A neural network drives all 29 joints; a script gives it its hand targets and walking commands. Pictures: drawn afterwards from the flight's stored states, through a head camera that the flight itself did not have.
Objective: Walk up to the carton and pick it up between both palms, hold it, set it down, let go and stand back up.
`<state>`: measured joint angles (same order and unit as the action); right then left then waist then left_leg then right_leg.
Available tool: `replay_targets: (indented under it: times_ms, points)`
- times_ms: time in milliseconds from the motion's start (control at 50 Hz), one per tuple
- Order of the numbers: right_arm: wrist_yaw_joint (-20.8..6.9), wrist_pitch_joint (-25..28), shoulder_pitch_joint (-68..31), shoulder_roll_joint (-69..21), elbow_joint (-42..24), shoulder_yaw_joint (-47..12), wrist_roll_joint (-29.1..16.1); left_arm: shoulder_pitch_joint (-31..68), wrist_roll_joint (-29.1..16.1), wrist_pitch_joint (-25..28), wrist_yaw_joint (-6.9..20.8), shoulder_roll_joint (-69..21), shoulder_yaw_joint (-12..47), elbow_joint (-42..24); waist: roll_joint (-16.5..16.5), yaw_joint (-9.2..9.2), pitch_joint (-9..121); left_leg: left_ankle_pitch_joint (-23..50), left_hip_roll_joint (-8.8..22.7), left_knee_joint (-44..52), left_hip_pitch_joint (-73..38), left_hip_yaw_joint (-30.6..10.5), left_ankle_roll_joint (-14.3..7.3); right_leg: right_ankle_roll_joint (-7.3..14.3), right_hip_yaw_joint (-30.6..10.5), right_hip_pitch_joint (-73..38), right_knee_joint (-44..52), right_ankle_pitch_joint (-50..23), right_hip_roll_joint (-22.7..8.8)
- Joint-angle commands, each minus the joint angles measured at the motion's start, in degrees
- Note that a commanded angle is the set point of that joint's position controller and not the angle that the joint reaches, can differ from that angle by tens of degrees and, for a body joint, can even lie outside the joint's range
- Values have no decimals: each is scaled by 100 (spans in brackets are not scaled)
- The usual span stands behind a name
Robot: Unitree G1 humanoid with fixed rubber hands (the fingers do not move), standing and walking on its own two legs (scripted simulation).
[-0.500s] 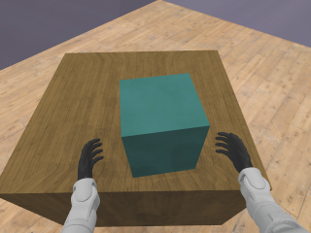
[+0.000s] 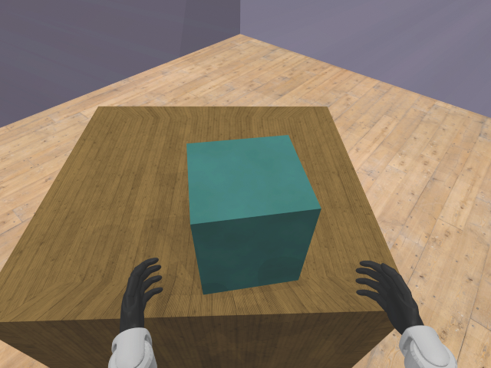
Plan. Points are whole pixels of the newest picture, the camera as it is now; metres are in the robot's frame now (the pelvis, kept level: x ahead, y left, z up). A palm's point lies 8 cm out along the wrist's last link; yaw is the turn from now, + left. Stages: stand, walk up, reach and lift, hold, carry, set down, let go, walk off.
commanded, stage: set down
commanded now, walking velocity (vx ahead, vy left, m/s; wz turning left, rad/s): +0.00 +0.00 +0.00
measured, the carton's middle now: (245, 215) +0.41 +0.03 -0.02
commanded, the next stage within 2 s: none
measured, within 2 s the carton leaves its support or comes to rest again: neither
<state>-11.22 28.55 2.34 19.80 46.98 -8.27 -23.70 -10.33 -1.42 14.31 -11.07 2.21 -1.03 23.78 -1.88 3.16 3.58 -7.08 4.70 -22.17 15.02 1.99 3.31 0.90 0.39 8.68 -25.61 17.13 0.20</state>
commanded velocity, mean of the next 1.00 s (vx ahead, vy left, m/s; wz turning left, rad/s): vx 0.00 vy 0.00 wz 0.00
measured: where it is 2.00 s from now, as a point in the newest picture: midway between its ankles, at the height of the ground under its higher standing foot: outside the picture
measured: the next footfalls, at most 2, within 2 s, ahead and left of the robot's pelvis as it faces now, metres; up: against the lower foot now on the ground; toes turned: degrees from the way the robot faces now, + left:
none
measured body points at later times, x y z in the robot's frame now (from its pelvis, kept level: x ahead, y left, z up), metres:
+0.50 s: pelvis +0.01 +0.00 +0.00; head +0.00 +0.01 +0.45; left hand +0.18 +0.22 -0.04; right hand +0.21 -0.22 -0.04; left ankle +0.05 +0.16 -0.74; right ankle -0.04 -0.11 -0.74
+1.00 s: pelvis +0.02 +0.01 +0.00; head +0.01 +0.02 +0.45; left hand +0.18 +0.23 -0.05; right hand +0.21 -0.21 -0.05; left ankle +0.05 +0.16 -0.74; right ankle -0.04 -0.11 -0.74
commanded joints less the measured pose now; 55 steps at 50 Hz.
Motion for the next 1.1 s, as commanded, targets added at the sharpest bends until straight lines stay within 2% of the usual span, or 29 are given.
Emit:
replay_targets:
  times_ms: [0, 80, 120, 160, 200, 220, 240, 260, 280, 300, 320, 340, 360, 380, 400, 460, 480, 540, 580, 620, 660, 780, 820, 900, 920, 940, 1000, 1060, 1080]
  points:
    - [51, 117, -508, 890, -1040, 351, 27, 209, 27, 64, 29, 131, -49, -810, -271, 137, 312, 743, -467, 67, -1432, 178, -325, 76, -174, 982, 827, -461, 224]
    - [98, 82, -378, 872, -1427, 442, 174, 121, -63, 42, 41, 152, 0, -1012, -514, 94, -27, 651, -483, 105, -1422, 216, -357, 49, -157, 1101, 869, -403, 213]
    - [51, -40, -76, 891, -1434, 439, 122, 3, -52, 17, 20, 181, 39, -1268, -288, 97, 39, 639, -422, 158, -1587, 138, -297, 114, -186, 1136, 901, -264, 206]
    - [69, -62, 37, 803, -1540, 352, 187, -83, -20, -18, 67, 201, 24, -1188, -431, 90, 43, 764, -431, 135, -1696, 161, -310, 93, -195, 1092, 940, -470, 208]
    - [74, -65, 280, 689, -1527, 331, 198, -267, 68, 31, 83, 217, 43, -1204, -268, 7, 90, 930, -462, 77, -1791, 178, -283, 90, -190, 1031, 906, -724, 194]
    - [95, -75, 325, 635, -1500, 178, 183, -342, 120, 36, 86, 252, -78, -1128, -147, 142, -7, 1071, -509, 43, -1700, 203, -266, 55, -246, 953, 867, -1033, 134]
    - [114, -47, 416, 588, -1300, 236, 235, -476, 102, 77, 129, 214, -61, -993, -208, 109, -83, 1117, -510, 33, -1759, 180, -264, 32, -264, 996, 908, -1090, 133]
    - [113, -60, 428, 674, -1360, 326, 193, -399, 86, 28, 108, 260, -58, -1334, -75, 86, 15, 1177, -493, 25, -1843, 202, -221, 58, -216, 1023, 911, -969, 178]
    - [109, -41, 424, 567, -1393, 265, 219, -396, 67, 76, 118, 268, -36, -1246, -77, 147, -5, 1076, -510, 29, -1822, 199, -225, 61, -179, 1042, 954, -817, 150]
    - [171, -64, 462, 550, -1346, 337, 304, -297, 149, 46, 124, 321, -68, -1269, 18, 24, -31, 1008, -536, 45, -1759, 222, -217, 50, -246, 1018, 956, -933, 110]
    - [185, -26, 381, 395, -1375, 293, 342, -231, 77, 90, 159, 363, -60, -1114, -111, 41, -119, 815, -532, 22, -1703, 202, -285, -1, -250, 1118, 970, -781, 72]
    - [181, -70, 368, 471, -1177, 355, 328, -146, 70, 37, 131, 420, -63, -1176, 92, 11, -126, 743, -540, 59, -1674, 254, -234, 34, -240, 1081, 957, -661, 67]
    - [191, -59, 292, 408, -1494, 381, 372, -212, 33, 31, 164, 430, 2, -1050, -143, 51, -65, 661, -514, 65, -1655, 227, -321, 20, -232, 1102, 953, -594, 70]
    - [214, -77, 374, 399, -1375, 436, 409, -356, -11, -4, 207, 402, -25, -775, -82, 18, -177, 689, -504, 74, -1702, 244, -279, 36, -240, 1191, 980, -622, 90]
    - [229, 15, 263, 402, -1730, 463, 493, -318, -2, 114, 168, 510, -87, -1036, -103, 81, 174, 898, -499, 30, -1586, 212, -263, 36, -212, 971, 897, -944, 90]
    - [258, 9, 462, 407, -1348, 453, 535, -501, -60, 134, 201, 510, -36, -885, -173, 87, 212, 1208, -477, -50, -1933, 212, -220, 35, -170, 987, 897, -983, 181]
    - [243, 3, 481, 489, -1464, 578, 494, -597, -90, 105, 195, 411, 19, -1103, -13, 69, 259, 1413, -445, 13, -2091, 208, -169, 81, -98, 1034, 916, -1030, 212]
    - [335, -123, 462, 410, -1057, 479, 646, -530, -24, -90, 317, 495, -71, -675, -152, 62, -64, 1318, -472, 16, -1992, 234, -193, 44, -163, 1003, 1013, -939, 180]
    - [329, -193, 537, 387, -1138, 467, 636, -667, -23, -225, 381, 471, 2, -599, -235, -11, -255, 1271, -470, 83, -2022, 206, -232, 59, -162, 1017, 1099, -950, 171]
    - [345, -166, 473, 403, -1413, 511, 706, -608, -66, -243, 378, 554, -31, -785, -368, 56, -162, 1335, -434, 84, -1988, 171, -247, 48, -115, 921, 1045, -1073, 185]
    - [295, -168, 524, 467, -1378, 549, 674, -576, -163, -194, 352, 541, -4, -1017, -263, 97, -15, 1585, -412, 83, -2178, 180, -182, 82, -49, 1010, 1084, -1037, 274]
    - [363, -446, 466, 210, -1044, 461, 833, -381, 140, -546, 382, 718, -77, -841, 154, -5, -202, 1156, -496, 118, -2115, 173, -197, 86, -94, 989, 1174, -933, 110]
    - [382, -381, 610, 205, -1327, 495, 844, -568, 91, -521, 404, 781, -166, -925, 16, 106, -77, 1367, -515, 114, -2084, 213, -220, 24, -81, 840, 1123, -1365, 129]
    - [436, -342, 557, 109, -1400, 649, 932, -434, -5, -437, 423, 869, -60, -1207, 28, 21, 191, 1416, -509, 50, -2214, 212, -200, 3, -19, 867, 1140, -1267, 122]
    - [445, -411, 499, 198, -1266, 767, 964, -368, -42, -550, 416, 817, 7, -1115, 187, 30, 20, 1379, -481, 82, -2271, 201, -165, 45, -13, 1029, 1164, -1080, 158]
    - [433, -418, 579, 136, -1278, 754, 1037, -433, -41, -544, 436, 827, 62, -949, 59, -31, 31, 1242, -465, 91, -2245, 166, -223, 78, -10, 960, 1210, -942, 144]
    - [480, -562, 568, 107, -1010, 696, 1170, -535, 81, -714, 491, 771, 10, -546, 111, 12, -331, 1164, -472, 185, -2224, 200, -201, 81, -15, 1016, 1274, -835, 139]
    - [546, -745, 562, 118, -1066, 795, 1230, -471, 56, -955, 550, 880, -17, -797, 40, -84, -243, 1103, -468, 226, -2299, 194, -191, 67, -11, 967, 1340, -770, 151]
    - [544, -698, 517, 76, -1304, 768, 1251, -430, -7, -878, 562, 926, -28, -905, -191, -29, -265, 1143, -497, 217, -2172, 226, -258, -14, 27, 874, 1308, -934, 138]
